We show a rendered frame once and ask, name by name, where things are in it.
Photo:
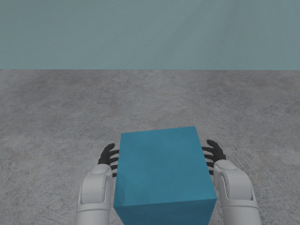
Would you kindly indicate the right robot forearm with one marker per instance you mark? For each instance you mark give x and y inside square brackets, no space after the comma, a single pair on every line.
[236,194]

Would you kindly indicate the left robot forearm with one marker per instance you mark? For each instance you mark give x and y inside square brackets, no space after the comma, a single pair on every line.
[94,197]

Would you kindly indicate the carton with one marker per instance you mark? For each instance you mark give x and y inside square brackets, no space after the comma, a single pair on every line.
[162,178]

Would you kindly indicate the robot left hand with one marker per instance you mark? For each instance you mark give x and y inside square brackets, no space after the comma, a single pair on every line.
[105,157]

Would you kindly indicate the robot right hand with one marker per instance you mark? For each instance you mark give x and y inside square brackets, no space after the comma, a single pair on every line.
[217,154]

